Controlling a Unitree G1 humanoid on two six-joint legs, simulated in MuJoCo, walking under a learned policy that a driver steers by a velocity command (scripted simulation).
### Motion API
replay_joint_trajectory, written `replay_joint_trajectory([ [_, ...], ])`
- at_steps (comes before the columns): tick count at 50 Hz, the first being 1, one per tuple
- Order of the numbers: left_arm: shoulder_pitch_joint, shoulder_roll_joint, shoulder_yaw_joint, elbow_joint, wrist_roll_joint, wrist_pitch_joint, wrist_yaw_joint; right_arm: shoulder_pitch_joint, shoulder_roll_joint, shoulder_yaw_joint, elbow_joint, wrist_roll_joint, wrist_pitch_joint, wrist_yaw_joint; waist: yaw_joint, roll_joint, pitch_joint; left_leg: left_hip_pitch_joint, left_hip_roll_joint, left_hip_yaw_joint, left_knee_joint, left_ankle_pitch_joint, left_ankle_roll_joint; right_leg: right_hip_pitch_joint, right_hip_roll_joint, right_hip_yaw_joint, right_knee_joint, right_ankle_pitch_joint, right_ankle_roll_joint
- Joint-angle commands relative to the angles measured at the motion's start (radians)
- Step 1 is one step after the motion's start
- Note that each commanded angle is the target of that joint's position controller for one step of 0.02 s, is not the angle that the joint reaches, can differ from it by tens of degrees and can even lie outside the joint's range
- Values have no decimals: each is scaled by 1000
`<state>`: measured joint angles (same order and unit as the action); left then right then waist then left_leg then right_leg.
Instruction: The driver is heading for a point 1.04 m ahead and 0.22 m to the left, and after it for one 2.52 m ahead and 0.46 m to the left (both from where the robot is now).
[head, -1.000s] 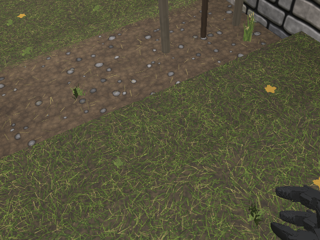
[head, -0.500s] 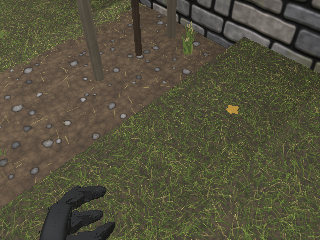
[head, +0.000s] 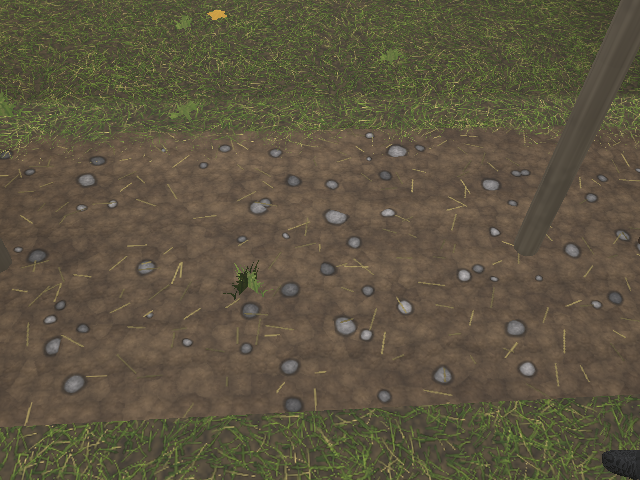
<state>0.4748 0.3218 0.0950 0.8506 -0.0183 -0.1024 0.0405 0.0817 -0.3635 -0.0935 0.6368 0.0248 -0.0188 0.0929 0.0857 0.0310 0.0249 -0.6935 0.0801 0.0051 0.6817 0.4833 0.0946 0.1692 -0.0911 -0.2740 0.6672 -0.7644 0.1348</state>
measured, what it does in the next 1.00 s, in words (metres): goes down, turning left: left foot 0.19 m lower, then right foot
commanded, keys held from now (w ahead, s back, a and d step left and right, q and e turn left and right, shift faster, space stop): w+q+shift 0.36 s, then w+shift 0.38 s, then w+e+shift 0.26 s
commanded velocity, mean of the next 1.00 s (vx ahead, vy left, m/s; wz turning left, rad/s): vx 1.00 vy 0.00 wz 0.46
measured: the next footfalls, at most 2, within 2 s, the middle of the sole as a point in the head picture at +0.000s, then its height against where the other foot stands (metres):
left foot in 0.08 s outside the picture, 0.19 m lower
right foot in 0.36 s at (372, 455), level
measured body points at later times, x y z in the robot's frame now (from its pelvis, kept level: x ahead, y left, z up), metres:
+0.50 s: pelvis +0.46 +0.04 -0.13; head +0.45 +0.04 +0.32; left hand +0.41 +0.32 -0.24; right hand +0.70 -0.15 -0.23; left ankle +0.32 +0.10 -0.72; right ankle +0.56 -0.09 -0.84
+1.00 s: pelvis +0.81 +0.38 -0.31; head +0.83 +0.42 +0.14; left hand +0.65 +0.61 -0.45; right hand +1.07 +0.21 -0.41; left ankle +0.79 +0.51 -1.03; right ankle +0.70 +0.04 -0.76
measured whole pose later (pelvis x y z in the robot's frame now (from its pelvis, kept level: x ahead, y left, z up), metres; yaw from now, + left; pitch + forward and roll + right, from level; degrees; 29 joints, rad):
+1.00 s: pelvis +0.81 +0.38 -0.31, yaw +26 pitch +2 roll -2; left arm 0.48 0.29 0.07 0.87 -0.05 -0.08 0.03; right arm 0.14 -0.28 -0.06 0.83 -0.03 -0.09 0.07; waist 0.06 -0.02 0.03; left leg -0.45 0.08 0.01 0.73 -0.31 -0.03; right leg -0.21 -0.10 0.26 1.65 -0.62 0.01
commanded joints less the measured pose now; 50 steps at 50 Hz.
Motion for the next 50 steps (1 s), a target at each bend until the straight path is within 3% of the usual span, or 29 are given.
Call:
replay_joint_trajectory([
  [1,-95,144,8,-94,-33,3,-20,225,-49,-20,62,-18,23,-15,-163,-60,14,419,-63,128,-78,-5,29,-238,-162,-3,283,1077,-107],
  [2,-116,129,-1,-84,-20,-1,-30,396,-103,-57,123,-14,37,-24,-229,-60,-61,615,-65,125,-124,21,66,-255,-140,20,532,1220,-108],
  [3,-218,138,5,-89,-60,-6,-35,596,-133,-68,187,-30,24,-30,-383,29,-28,824,11,55,-356,141,174,-457,-33,28,1076,772,-67],
  [4,-306,33,-18,-117,-5,-14,-25,672,-192,-62,265,-37,10,-38,-403,293,98,968,7,8,-329,247,200,-819,102,66,1506,-62,-73],
  [5,-125,-41,-44,-221,30,-54,-32,623,-264,-51,237,-50,-26,-39,-164,435,-74,1252,41,-219,44,540,251,-1153,113,301,1476,-18,-82],
  [6,-109,-10,-65,-251,33,-75,-35,610,-218,-63,207,-13,-20,-48,-195,297,-324,1372,73,-366,30,183,363,-1209,71,387,1337,2,-85],
  [7,-181,30,-60,-257,14,-90,-32,577,-143,-48,182,1,-16,-50,-208,88,-307,1296,94,-472,-89,-175,367,-1269,41,384,1260,54,-119],
  [8,-225,29,-63,-284,-21,-107,-32,499,-233,-68,159,-6,-22,-62,-140,-38,-270,1154,197,-776,-234,-662,411,-1344,29,393,1162,137,-112],
  [9,-302,73,-44,-277,-43,-104,-24,393,-146,-34,114,-31,-49,-66,-95,-177,-176,890,280,-929,-318,-835,387,-1312,-11,472,942,294,-129],
  [10,-361,71,-40,-297,-52,-62,-14,234,-113,-18,81,-30,-59,-87,-25,-135,5,509,290,-915,-323,-740,367,-1194,-69,518,753,361,-72],
  [12,-351,77,-42,-304,16,-36,-9,108,-60,8,52,-33,-69,-130,18,-114,117,23,101,-662,-356,-739,280,-810,-89,491,333,540,-17],
  [16,-236,26,-25,-262,0,-25,-36,255,-56,0,112,6,-57,-147,17,-35,-35,-41,-101,-393,-193,-722,158,-186,128,284,92,764,-34],
  [18,109,64,16,-202,-6,-16,-20,198,-35,12,82,-5,-48,-133,220,-47,-200,18,-184,-333,223,-446,51,125,109,333,91,586,-69],
  [19,240,149,19,-173,-15,-15,-27,241,103,48,61,-43,-49,-120,195,-301,-281,-5,-253,-275,680,-1024,11,192,-74,675,-17,319,-120],
  [20,144,207,21,-182,19,-27,-44,464,151,54,36,42,-62,-113,6,-663,-266,-189,-242,-256,933,-1022,9,137,-313,1381,-388,82,-306],
  [22,-86,56,-1,-218,3,-18,-51,280,75,44,37,39,-38,-105,-4,-241,67,-260,-129,-185,898,-835,-2,-162,-245,1209,-405,-142,-339],
  [23,-115,51,-4,-201,21,-18,-58,214,89,46,17,22,-28,-106,-24,-115,99,-169,-101,-173,848,-807,11,-303,-201,1059,-400,-2,-328],
  [26,-126,-15,-29,-136,7,-31,-63,153,82,35,-18,13,-7,-88,-81,-137,82,-41,-32,-213,602,-807,37,-449,-143,741,-359,297,-320],
  [29,-84,56,-14,-106,-13,-26,-57,38,54,37,-67,-5,-15,-75,-55,-100,75,-102,-4,-204,335,-738,16,-365,-160,649,-401,420,-352],
  [32,-55,125,3,-90,20,-24,-55,40,33,34,-45,2,-37,-36,-71,-44,-17,-6,-3,-66,351,-509,-26,-324,-162,510,-350,640,-362],
  [35,211,40,-17,-2,-10,-19,-23,-221,26,34,-107,4,-59,-24,60,-66,101,-482,41,-147,245,-457,0,57,-199,532,-275,513,-308],
  [37,190,18,-29,0,-12,8,4,-290,48,49,-128,-25,-84,14,58,-61,135,-340,50,-68,17,-173,11,-50,-145,427,-289,477,-253],
  [40,59,79,-20,-39,-8,15,-9,-220,19,33,-83,5,-88,30,-19,-96,114,206,2,-51,-9,-42,-14,-425,-112,346,-326,454,-235],
  [44,36,130,4,-37,0,58,-7,187,-111,-23,97,9,-81,-26,-192,-178,-29,540,48,-76,-142,-87,-74,-208,-68,369,221,838,-176],
  [45,-24,120,5,-38,1,62,-5,380,-126,-35,173,-1,-80,-33,-291,-151,-90,765,90,-91,-255,63,-88,-313,-45,365,525,850,-124],
  [46,-53,61,2,-35,-4,47,-5,481,-122,-31,236,-32,-78,-30,-340,62,-67,944,143,-150,-307,57,-44,-554,89,369,976,233,-81],
  [47,-4,-83,-33,-72,34,18,-23,496,-146,8,257,-87,-89,-21,-250,350,-123,1153,144,-74,145,426,-113,-903,94,514,1236,-143,-127],
  [48,229,-93,-42,-60,-10,-11,-31,456,-141,-4,225,-79,-80,-30,-137,544,-290,1236,174,-112,198,521,-102,-1000,55,573,1168,33,-155],
  [50,84,-47,-31,-108,-76,-29,-4,421,-142,-43,259,-63,-67,-32,-147,250,-329,1032,319,-470,-218,-449,65,-1051,23,423,1017,361,-140],
])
